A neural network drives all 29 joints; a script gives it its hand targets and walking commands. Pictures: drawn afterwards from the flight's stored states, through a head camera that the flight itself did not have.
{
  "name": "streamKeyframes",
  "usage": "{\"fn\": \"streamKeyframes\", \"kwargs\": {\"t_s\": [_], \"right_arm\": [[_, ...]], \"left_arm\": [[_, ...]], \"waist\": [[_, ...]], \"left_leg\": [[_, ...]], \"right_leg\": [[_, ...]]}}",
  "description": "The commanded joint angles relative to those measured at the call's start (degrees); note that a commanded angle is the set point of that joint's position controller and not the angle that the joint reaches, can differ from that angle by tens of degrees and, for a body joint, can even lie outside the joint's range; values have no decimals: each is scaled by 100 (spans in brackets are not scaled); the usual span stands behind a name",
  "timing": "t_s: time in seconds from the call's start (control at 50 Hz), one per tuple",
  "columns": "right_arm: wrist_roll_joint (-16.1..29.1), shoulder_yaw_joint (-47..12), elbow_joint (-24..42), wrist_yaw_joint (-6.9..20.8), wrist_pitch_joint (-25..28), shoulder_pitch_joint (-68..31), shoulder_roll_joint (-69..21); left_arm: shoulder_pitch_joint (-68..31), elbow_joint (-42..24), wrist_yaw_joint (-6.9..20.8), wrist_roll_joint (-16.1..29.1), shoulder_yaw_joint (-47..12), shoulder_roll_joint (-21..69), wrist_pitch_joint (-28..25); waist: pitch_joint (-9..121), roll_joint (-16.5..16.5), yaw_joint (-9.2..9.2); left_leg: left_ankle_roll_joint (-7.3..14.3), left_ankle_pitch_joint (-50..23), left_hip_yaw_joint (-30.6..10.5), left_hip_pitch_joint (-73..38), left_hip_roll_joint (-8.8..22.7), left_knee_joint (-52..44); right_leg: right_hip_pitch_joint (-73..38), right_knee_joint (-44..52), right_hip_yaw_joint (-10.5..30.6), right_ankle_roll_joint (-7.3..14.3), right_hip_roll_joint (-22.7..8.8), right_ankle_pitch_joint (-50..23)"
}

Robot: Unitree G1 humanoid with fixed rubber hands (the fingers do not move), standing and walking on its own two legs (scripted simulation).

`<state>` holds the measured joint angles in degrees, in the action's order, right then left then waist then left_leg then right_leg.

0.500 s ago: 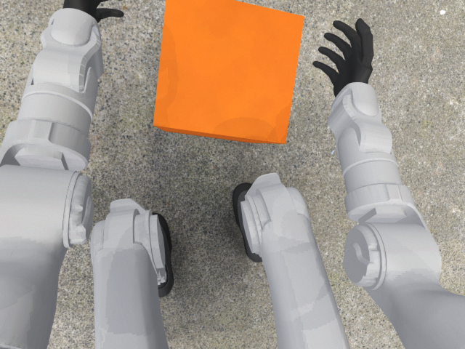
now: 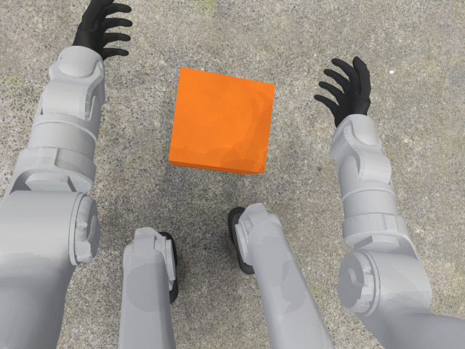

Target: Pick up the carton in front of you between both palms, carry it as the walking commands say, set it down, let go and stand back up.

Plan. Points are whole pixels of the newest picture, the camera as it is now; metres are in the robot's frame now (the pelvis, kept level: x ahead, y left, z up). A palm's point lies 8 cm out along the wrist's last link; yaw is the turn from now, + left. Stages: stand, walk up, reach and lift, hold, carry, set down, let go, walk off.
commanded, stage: set down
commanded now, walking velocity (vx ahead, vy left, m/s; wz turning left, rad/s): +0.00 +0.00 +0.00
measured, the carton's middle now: (217, 130) +0.48 -0.08 -0.42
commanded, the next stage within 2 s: let go in 0.24 s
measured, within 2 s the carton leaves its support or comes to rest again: neither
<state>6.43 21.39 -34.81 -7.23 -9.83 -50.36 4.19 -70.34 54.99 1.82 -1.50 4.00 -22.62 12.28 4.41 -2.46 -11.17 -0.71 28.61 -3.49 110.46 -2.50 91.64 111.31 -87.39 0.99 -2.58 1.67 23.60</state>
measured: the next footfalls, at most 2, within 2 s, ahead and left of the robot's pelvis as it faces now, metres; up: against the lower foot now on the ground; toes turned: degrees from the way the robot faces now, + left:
none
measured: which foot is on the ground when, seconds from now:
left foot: down 0.00-1.00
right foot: down 0.00-1.00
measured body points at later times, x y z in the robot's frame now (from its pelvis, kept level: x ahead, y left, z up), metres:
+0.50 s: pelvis +0.04 +0.00 +0.12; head +0.29 +0.02 +0.50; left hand +0.51 +0.15 +0.01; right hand +0.41 -0.24 +0.03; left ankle +0.08 +0.12 -0.51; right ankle +0.11 -0.13 -0.51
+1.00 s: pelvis +0.11 -0.01 +0.22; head +0.21 +0.01 +0.66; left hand +0.37 +0.20 +0.12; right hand +0.29 -0.24 +0.15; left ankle +0.08 +0.12 -0.51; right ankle +0.11 -0.13 -0.51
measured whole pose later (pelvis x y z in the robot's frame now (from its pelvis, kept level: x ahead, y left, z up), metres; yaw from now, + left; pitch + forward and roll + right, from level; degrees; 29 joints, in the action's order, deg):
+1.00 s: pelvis +0.11 -0.01 +0.22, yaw +1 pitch +13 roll +0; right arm 2.5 0.1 -21.6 4.8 -1.3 10.8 11.1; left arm -1.1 32.0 -3.0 -3.3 6.1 -9.8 0.7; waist 1.0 2.5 -5.9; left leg -0.8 19.4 -3.1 27.9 -0.4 34.5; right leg 30.4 -34.3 2.0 -0.3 1.2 16.6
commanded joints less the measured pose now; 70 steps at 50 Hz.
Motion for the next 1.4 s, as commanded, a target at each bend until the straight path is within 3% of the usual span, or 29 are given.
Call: {"fn": "streamKeyframes", "kwargs": {"t_s": [0.0, 0.2, 0.32, 0.44, 0.52, 0.6, 0.7, 0.8, 0.92, 1.04, 1.12, 1.2, 1.34, 1.38], "right_arm": [[-83, 116, 619, 59, 80, -689, 594], [-326, 274, 580, 242, 115, -408, 486], [-538, 194, 553, 458, 233, 266, 383], [-838, -150, 955, 884, 439, 1650, 671], [-872, -561, 1185, 1186, 551, 2342, 870], [-768, -966, 1170, 1361, 630, 3190, 986], [-587, -1398, 1231, 1408, 768, 4319, 1088], [-431, -1781, 1624, 1303, 925, 5336, 1092], [-374, -1979, 1901, 1192, 962, 5956, 1190], [-417, -1918, 1679, 1154, 957, 6114, 1303], [-489, -1808, 1514, 1128, 909, 6305, 1352], [-592, -1726, 1432, 1095, 793, 6413, 1355], [-730, -1677, 1485, 1105, 471, 6221, 1373], [-748, -1682, 1761, 925, 139, 6086, 1465]], "left_arm": [[-1553, -612, 39, -89, 137, -435, -72], [-1225, -442, 142, -288, 283, -228, -97], [-365, -467, 33, -580, 597, 78, -198], [1428, -1537, -461, -772, 772, 856, -342], [2339, -2426, -822, -763, 767, 1204, -475], [3304, -2882, -933, -617, 667, 1297, -623], [4572, -2832, -843, -376, 481, 1233, -864], [5665, -2715, -671, -245, 373, 1051, -1124], [6639, -2780, -506, -181, 316, 889, -1273], [7446, -2946, -313, -148, 214, 864, -1256], [7970, -3139, -129, -40, 85, 799, -1189], [8127, -3362, 46, 109, -40, 721, -1084], [8004, -3574, 233, 225, -112, 601, -779], [8245, -3364, 70, 243, -152, 669, -965]], "waist": [[5757, -1049, -280], [5320, -916, -327], [5495, -730, -125], [5688, -574, 10], [4786, -422, 141], [3754, -243, 214], [2769, 109, 273], [2222, 404, 406], [1533, 293, 654], [846, -26, 929], [636, -27, 1019], [262, 147, 1004], [-481, 290, 977], [-306, 152, 1083]], "left_leg": [[22, -1323, 424, -3903, -267, -1241], [-3, -1596, 310, -4661, -259, -2315], [-17, -2125, 276, -5259, -266, -2864], [-91, -2981, 205, -6442, -259, -3548], [-141, -2430, 200, -6677, -252, -4173], [-117, -1691, 291, -6747, -232, -4725], [-18, -1539, 320, -6991, -197, -5177], [72, -1854, 296, -7359, -175, -5524], [81, -2443, 250, -8369, -128, -6032], [-73, -3291, 196, -9511, -27, -6556], [-122, -3720, 189, -10056, 21, -6775], [-107, -3573, 205, -10273, 49, -6989], [-45, -2620, 243, -10193, 62, -7196], [-71, -3181, 184, -10340, 88, -6980]], "right_leg": [[-3182, 1015, -889, -291, 250, -1898], [-3890, 2029, -855, -285, 212, -2094], [-4617, 2512, -808, -266, 210, -2436], [-5656, 3086, -718, -115, 225, -2937], [-6328, 3546, -555, 10, 186, -2549], [-7211, 4034, -381, 77, 121, -2136], [-8261, 4526, -175, 76, 51, -2286], [-9337, 4854, 21, 9, 3, -3167], [-9975, 5323, 88, -38, 13, -3617], [-10192, 5907, -19, 11, 109, -3440], [-10392, 6144, -58, 60, 173, -3398], [-10509, 6326, -73, 102, 212, -3134], [-10681, 6493, -123, 131, 218, -2287], [-10595, 6242, -144, 134, 335, -2121]]}}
